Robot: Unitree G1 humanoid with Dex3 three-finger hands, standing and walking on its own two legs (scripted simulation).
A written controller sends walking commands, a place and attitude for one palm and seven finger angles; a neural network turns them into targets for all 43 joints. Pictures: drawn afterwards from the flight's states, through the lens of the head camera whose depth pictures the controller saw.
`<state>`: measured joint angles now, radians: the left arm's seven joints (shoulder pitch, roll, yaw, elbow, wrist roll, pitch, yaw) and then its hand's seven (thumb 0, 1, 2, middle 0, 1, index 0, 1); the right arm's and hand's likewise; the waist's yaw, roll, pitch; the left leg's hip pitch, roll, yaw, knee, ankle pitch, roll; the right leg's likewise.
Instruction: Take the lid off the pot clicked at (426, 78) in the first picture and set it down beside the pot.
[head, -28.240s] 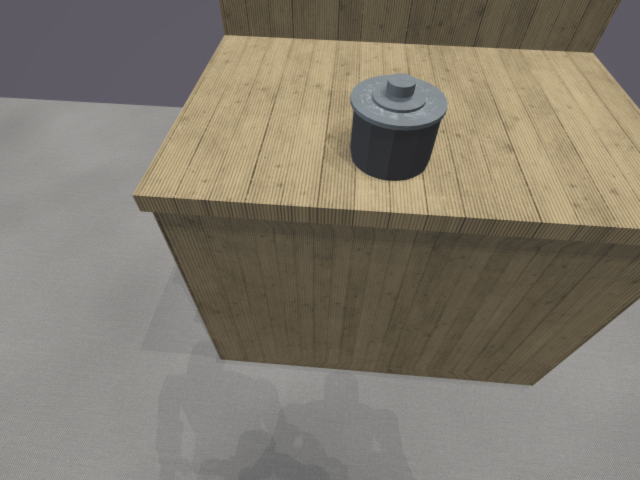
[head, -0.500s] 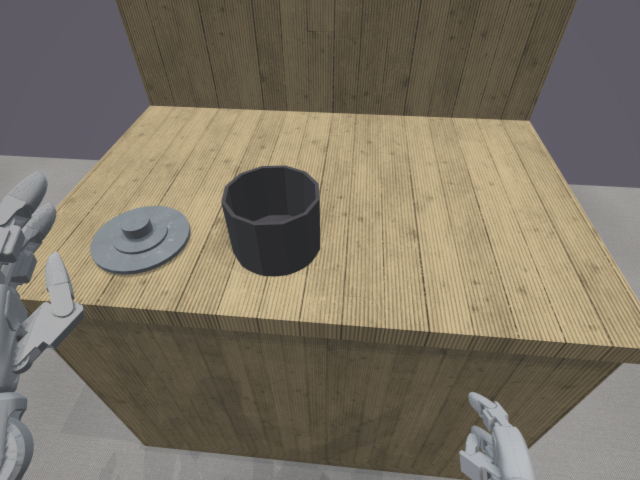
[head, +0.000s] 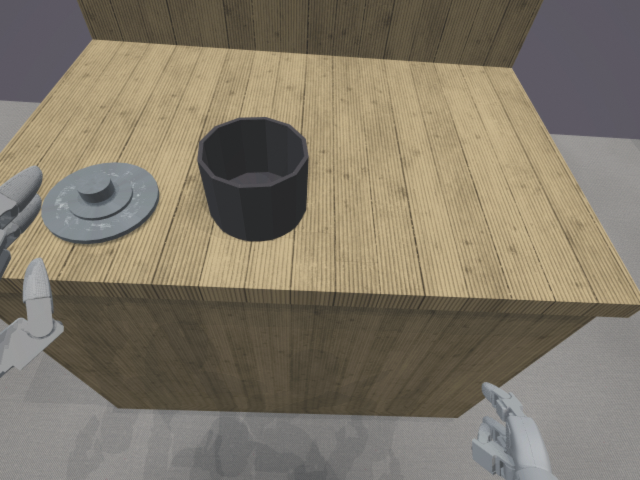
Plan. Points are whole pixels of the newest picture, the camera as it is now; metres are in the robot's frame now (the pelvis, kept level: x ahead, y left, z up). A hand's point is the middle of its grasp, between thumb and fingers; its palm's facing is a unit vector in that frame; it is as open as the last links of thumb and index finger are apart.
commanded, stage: step back with the hand held close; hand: left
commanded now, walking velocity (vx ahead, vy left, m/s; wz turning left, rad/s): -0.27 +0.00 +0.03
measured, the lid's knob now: (95, 187) +0.48 +0.37 +0.05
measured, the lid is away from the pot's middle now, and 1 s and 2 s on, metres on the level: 0.24 0.24 0.24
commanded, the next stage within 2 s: stop stepping back and stand still in 1.40 s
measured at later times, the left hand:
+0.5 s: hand out of the picture +0.13 +0.25 +0.21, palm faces +0.44 -0.79 -0.43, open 7.4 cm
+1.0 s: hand out of the picture +0.10 +0.22 +0.22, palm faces +0.45 -0.78 -0.43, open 7.4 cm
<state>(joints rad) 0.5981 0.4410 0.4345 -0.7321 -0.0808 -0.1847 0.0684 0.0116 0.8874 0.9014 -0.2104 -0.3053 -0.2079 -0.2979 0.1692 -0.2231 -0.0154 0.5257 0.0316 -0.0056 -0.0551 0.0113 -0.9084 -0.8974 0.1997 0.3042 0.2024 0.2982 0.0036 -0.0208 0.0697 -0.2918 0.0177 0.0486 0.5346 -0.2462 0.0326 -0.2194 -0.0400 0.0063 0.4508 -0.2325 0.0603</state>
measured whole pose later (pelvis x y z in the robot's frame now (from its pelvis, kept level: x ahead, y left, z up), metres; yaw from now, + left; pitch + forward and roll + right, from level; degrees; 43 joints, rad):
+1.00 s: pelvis -0.09 -0.01 -0.02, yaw +3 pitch -1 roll -3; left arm 0.49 0.43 0.49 -0.75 -0.04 -0.30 0.13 0.01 0.89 0.90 -0.21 -0.31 -0.21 -0.30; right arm 0.22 -0.18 -0.02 0.58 0.00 -0.12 -0.04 0.01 -0.91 -0.90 0.20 0.30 0.20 0.30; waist -0.02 -0.01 0.04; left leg -0.51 0.03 -0.01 0.72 -0.30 0.02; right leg -0.39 0.03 0.03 0.62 -0.23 0.03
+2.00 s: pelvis -0.23 +0.04 -0.01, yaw -2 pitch -3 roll -4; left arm 0.53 0.40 0.41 -0.69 -0.06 -0.22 0.13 0.01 0.89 0.90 -0.21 -0.31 -0.21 -0.30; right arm 0.26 -0.20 0.01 0.64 0.00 -0.09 -0.06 0.01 -0.91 -0.90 0.20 0.30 0.21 0.30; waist -0.03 0.00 -0.02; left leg -0.43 -0.01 -0.03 0.67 -0.31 0.03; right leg -0.17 0.05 -0.02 0.54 -0.34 -0.01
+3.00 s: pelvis -0.20 +0.05 +0.00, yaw +0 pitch +1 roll +0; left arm 0.27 0.14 0.01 1.08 0.00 0.01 0.05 0.00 0.92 0.90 -0.20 -0.30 -0.19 -0.29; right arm 0.31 -0.11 -0.03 1.07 -0.01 0.01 -0.05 0.01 -0.91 -0.90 0.20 0.30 0.20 0.30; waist -0.02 0.01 0.07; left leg -0.24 -0.01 0.00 0.52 -0.29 0.02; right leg -0.12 0.04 0.02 0.45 -0.34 -0.03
